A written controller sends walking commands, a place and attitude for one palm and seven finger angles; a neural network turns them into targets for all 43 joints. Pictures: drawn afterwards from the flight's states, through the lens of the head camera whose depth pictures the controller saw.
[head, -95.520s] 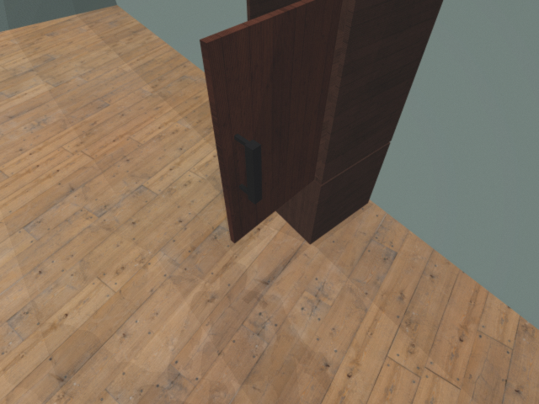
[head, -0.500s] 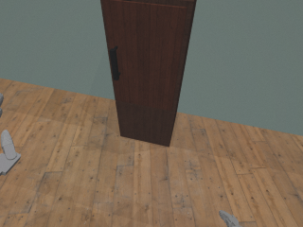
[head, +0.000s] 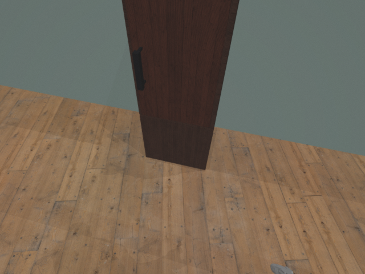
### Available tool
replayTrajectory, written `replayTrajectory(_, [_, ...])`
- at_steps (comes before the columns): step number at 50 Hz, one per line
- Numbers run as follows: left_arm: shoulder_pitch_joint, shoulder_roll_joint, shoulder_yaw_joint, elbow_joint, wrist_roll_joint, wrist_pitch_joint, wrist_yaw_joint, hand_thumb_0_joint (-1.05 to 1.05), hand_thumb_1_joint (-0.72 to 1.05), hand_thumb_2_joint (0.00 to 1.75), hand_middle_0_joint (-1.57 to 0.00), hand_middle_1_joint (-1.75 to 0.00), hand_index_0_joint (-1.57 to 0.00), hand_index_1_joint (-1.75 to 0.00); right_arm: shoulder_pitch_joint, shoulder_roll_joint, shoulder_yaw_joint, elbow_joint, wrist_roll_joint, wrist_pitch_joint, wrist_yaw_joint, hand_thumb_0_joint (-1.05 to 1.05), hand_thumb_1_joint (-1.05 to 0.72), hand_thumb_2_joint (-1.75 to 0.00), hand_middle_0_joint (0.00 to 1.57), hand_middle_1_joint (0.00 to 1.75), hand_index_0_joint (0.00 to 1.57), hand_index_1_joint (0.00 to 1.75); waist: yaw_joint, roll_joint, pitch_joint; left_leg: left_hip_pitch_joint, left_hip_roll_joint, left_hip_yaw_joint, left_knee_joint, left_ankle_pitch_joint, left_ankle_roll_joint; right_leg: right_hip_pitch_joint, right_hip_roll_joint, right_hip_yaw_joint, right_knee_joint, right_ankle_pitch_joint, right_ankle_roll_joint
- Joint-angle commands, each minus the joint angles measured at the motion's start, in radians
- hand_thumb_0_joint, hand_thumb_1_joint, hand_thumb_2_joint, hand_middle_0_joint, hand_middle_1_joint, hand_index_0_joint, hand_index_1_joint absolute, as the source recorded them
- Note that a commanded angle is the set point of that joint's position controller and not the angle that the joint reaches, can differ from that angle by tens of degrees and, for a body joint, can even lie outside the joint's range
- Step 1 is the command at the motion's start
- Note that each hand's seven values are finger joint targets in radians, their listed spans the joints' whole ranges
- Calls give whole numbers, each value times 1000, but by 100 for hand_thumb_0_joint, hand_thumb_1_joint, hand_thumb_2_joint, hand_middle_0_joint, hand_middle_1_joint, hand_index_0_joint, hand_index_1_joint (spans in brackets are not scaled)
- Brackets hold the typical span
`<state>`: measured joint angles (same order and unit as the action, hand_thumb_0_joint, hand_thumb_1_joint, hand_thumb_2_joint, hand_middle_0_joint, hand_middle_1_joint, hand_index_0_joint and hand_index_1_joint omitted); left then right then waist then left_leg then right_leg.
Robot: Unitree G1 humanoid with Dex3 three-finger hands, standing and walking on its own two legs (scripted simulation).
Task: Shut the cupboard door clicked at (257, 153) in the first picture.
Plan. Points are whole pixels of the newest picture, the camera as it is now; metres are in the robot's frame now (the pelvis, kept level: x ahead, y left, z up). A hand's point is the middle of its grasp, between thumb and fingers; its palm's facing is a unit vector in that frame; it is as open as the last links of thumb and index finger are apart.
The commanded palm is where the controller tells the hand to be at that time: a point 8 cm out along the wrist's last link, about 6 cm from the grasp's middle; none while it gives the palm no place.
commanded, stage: let the arm hang, fingers relaxed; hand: left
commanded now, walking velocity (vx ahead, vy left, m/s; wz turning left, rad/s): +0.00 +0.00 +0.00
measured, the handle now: (140, 69) +0.90 +0.21 -0.04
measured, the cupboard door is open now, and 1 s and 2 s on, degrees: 0 0 0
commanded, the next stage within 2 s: look to check the result in 0.82 s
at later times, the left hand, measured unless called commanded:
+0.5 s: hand out of the picture -0.03 +0.18 -0.17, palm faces +0.02 -0.98 -0.18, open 7.3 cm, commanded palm none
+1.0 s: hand out of the picture -0.03 +0.18 -0.17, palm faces +0.03 -0.99 -0.17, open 7.3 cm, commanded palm none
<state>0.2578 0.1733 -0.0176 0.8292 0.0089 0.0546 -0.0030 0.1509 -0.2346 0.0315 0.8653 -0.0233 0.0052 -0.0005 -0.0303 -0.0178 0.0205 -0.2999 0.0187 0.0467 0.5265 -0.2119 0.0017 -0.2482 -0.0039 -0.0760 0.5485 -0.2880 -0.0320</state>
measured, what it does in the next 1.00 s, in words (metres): stands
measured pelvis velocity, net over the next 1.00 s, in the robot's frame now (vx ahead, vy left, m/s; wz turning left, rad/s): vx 0.00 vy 0.02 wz -0.02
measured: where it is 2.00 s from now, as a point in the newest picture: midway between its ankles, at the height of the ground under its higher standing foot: outside the picture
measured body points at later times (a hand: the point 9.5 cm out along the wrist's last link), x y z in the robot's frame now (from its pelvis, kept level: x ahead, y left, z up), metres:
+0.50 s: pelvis +0.00 +0.01 +0.01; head +0.00 +0.01 +0.46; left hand -0.03 +0.23 -0.15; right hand -0.04 -0.20 -0.15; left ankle +0.04 +0.12 -0.73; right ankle +0.01 -0.10 -0.73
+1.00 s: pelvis +0.00 +0.02 +0.01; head +0.00 +0.02 +0.46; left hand -0.03 +0.23 -0.15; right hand -0.03 -0.19 -0.15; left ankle +0.04 +0.12 -0.73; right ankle +0.01 -0.10 -0.73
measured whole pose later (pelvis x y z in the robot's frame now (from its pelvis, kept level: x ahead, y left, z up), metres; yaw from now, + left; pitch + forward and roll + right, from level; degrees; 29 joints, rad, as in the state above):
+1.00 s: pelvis +0.00 +0.02 +0.01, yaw -1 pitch -1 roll +0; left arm 0.35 0.13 0.02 1.14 0.02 0.01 0.03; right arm 0.33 -0.12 0.00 1.12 -0.02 0.01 -0.03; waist -0.01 0.00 0.01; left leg -0.23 0.01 0.07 0.42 -0.16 0.03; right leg -0.18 -0.01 -0.05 0.42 -0.22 -0.01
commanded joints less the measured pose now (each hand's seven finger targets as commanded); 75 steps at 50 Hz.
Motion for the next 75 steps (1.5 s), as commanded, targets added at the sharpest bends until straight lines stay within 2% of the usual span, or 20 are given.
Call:
replayTrajectory(1, [29,144,59,44,8,-62,19,0,90,90,-20,-30,-20,-30,23,-83,-35,31,-3,-9,-17,0,-90,-90,20,30,20,30,26,138,-66,77,73,-96,-132,80,12,50,-109,149,-214,76,-19])
replayTrajectory(2, [40,141,60,71,7,-61,20,0,90,90,-20,-30,-20,-30,35,-72,-36,49,-4,-6,-19,0,-90,-90,20,30,20,30,27,172,-59,73,70,-98,-141,47,13,56,-109,148,-226,64,-23])
replayTrajectory(3, [44,142,57,97,6,-62,20,0,90,90,-20,-30,-20,-30,47,-63,-37,68,-2,-4,-20,0,-90,-90,20,30,20,30,27,167,-51,68,71,-95,-152,34,13,62,-109,146,-236,65,-24])
replayTrajectory(5, [53,132,50,144,5,-64,22,0,90,90,-20,-30,-20,-30,77,-58,-41,102,2,-1,-24,0,-90,-90,20,30,20,30,24,102,-36,91,79,-96,-152,48,14,52,-110,136,-255,71,-23])
replayTrajectory(9, [81,118,42,220,3,-66,25,0,90,90,-20,-30,-20,-30,132,-48,-45,163,7,0,-29,0,-90,-90,20,30,20,30,23,38,7,110,82,-93,-173,43,17,28,-104,128,-277,46,-22])
replayTrajectory(18, [137,78,36,299,1,-58,34,0,90,90,-20,-30,-20,-30,214,-10,-39,236,6,-1,-35,0,-90,-90,20,30,20,30,25,-5,69,87,79,-89,-216,-29,26,9,-96,121,-270,-15,-15])
replayTrajectory(23, [154,59,39,304,3,-55,38,0,90,90,-20,-30,-20,-30,240,11,-39,248,5,-2,-37,0,-90,-90,20,30,20,30,26,29,95,54,79,-96,-235,-73,29,-2,-88,119,-253,-24,-14])
replayTrajectory(29, [169,47,43,301,5,-58,41,0,90,90,-20,-30,-20,-30,255,21,-42,249,7,-6,-38,0,-90,-90,20,30,20,30,32,25,91,45,76,-96,-231,-64,31,5,-85,112,-238,1,-13])
replayTrajectory(37, [164,33,47,290,8,-58,42,0,90,90,-20,-30,-20,-30,264,36,-47,243,4,-7,-38,0,-90,-90,20,30,20,30,28,36,109,22,76,-106,-241,-98,32,-6,-83,109,-230,1,-10])
replayTrajectory(41, [167,32,47,287,8,-62,41,0,90,90,-20,-30,-20,-30,262,32,-48,238,5,-9,-38,0,-90,-90,20,30,20,30,25,32,88,44,73,-99,-226,-65,32,-4,-86,115,-234,15,-11])
replayTrajectory(48, [162,41,48,289,9,-61,40,0,90,90,-20,-30,-20,-30,246,14,-53,233,5,-8,-38,0,-90,-90,20,30,20,30,24,45,91,53,82,-113,-243,-104,34,-18,-81,114,-230,0,-9])
replayTrajectory(54, [152,72,51,286,9,-67,37,0,90,90,-20,-30,-20,-30,227,-14,-57,225,9,-9,-36,0,-90,-90,20,30,20,30,24,14,85,80,79,-96,-221,-57,34,-19,-88,120,-245,1,-12])
replayTrajectory(63, [113,98,52,283,7,-70,34,0,90,90,-20,-30,-20,-30,187,-38,-57,229,8,-14,-35,0,-90,-90,20,30,20,30,23,31,64,102,83,-95,-221,-10,32,10,-95,126,-247,38,-15])
replayTrajectory(75, [48,142,56,275,7,-75,31,0,90,90,-20,-30,-20,-30,128,-78,-57,226,8,-19,-33,0,-90,-90,20,30,20,30,25,19,53,128,92,-94,-220,86,28,54,-106,123,-263,103,-13])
